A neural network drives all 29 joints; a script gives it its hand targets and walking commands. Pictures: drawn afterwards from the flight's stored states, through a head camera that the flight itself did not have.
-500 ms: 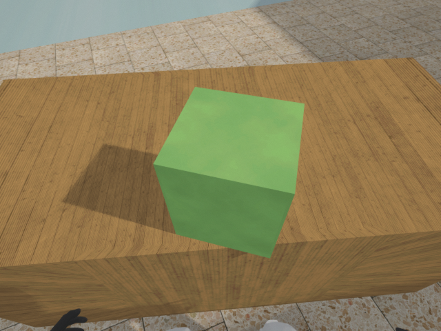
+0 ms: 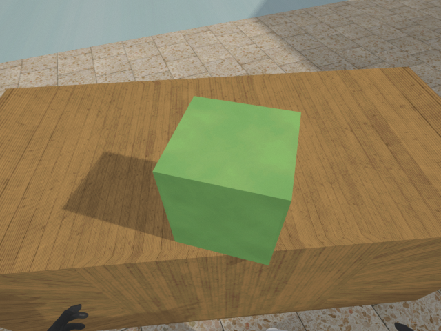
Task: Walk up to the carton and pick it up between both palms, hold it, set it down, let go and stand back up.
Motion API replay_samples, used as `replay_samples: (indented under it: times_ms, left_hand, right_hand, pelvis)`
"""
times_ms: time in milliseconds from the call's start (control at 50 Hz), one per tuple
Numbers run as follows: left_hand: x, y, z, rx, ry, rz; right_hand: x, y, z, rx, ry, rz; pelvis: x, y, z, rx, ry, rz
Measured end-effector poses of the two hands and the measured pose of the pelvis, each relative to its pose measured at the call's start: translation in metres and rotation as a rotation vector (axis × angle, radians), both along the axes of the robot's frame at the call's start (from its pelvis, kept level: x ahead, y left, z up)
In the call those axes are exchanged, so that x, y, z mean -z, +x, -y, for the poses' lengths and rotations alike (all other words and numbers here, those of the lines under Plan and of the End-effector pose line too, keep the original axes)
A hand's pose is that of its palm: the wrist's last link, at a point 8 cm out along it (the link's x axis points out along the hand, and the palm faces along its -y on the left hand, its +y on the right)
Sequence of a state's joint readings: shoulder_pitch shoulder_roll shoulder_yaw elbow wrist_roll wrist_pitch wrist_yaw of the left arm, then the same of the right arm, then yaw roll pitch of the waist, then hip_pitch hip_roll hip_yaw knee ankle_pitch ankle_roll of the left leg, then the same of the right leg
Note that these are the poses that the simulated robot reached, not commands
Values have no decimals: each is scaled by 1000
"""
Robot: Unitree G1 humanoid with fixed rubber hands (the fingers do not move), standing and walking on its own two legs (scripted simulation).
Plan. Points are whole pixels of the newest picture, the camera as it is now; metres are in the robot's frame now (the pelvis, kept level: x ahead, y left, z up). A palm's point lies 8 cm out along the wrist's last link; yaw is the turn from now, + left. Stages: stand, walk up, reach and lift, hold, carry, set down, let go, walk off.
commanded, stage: stand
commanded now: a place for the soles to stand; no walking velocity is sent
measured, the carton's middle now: (232, 182) +0.39 +0.00 +0.03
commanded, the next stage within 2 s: reach and lift in 0.16 s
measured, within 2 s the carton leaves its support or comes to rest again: neither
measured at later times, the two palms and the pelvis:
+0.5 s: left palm (90, 297) +0.19 +0.26 -0.06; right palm (424, 329) +0.16 -0.34 -0.08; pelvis +0.01 -0.02 +0.00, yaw +0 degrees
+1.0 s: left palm (70, 303) +0.18 +0.28 -0.04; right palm out of the picture +0.14 -0.27 -0.02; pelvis +0.01 +0.02 +0.01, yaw +0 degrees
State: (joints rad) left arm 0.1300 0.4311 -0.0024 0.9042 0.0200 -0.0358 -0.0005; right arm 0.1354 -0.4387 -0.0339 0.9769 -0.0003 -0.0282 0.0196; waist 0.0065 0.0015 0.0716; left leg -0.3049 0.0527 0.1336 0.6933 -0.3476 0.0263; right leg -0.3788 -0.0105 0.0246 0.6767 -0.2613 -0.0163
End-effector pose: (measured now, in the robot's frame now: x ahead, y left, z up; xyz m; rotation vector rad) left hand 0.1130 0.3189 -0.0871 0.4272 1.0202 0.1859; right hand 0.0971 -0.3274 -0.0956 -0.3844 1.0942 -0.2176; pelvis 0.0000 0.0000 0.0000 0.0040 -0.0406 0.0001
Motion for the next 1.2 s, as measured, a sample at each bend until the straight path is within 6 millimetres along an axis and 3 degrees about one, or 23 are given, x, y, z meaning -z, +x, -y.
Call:
replay_samples:
  times_ms: [200, 260, 460, 540, 620, 760, 900, 1040, 1200]
  left_hand:
    - [-2, 2, 1, -2, 1, -5]
    - [-1, 8, 1, -58, 25, -89]
    - [-24, 82, 54, -18, -46, 12]
    - [-23, 77, 57, -21, -62, -2]
    - [-18, 67, 58, -19, -92, 2]
    - [-22, 54, 52, 3, -118, 59]
    - [-37, 61, 41, 33, -139, 164]
    - [-51, 65, 32, 54, -150, 246]
    - [-62, 57, 27, 69, -149, 286]
  right_hand:
    - [-1, -1, 2, 7, 1, -15]
    - [-2, 10, 2, -22, 35, 69]
    - [-11, 52, 9, -80, 47, 226]
    - [-24, 68, 6, -99, 21, 315]
    - [-30, 70, -6, -91, 18, 354]
    - [-34, 45, -31, -59, 33, 357]
    - [-54, 30, -50, -63, 13, 407]
    - [-80, 43, -66, -87, -1, 489]
    - [-90, 59, -84, -85, 31, 560]
  pelvis:
    - [-3, 2, 2, 0, 1, -3]
    - [-1, 2, 3, 0, 3, 4]
    - [4, 7, 15, 6, 13, 11]
    - [4, 7, 18, 6, 15, 8]
    - [3, 7, 18, 2, 20, 9]
    - [-1, 7, 8, 0, 9, 35]
    - [-7, 6, -7, -1, -11, 75]
    - [-12, 6, -19, -2, -30, 109]
    - [-16, 10, -23, -6, -33, 118]
